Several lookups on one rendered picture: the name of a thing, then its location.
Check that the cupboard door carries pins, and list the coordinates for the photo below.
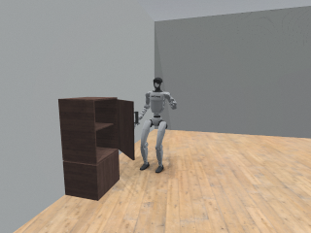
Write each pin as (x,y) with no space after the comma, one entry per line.
(125,125)

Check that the robot right forearm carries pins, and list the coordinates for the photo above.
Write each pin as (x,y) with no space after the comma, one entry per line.
(142,113)

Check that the right robot upper arm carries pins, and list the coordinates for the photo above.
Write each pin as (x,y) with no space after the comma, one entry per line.
(147,105)

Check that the handle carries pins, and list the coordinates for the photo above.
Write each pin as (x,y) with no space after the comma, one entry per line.
(136,117)

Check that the left robot upper arm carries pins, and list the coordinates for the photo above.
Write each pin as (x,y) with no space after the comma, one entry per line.
(168,96)

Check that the robot left hand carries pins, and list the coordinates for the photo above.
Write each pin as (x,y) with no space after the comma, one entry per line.
(173,102)

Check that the robot left thigh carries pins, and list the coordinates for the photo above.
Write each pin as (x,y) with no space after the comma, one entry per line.
(160,134)

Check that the robot left foot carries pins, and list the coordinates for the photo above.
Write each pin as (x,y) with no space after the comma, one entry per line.
(159,169)

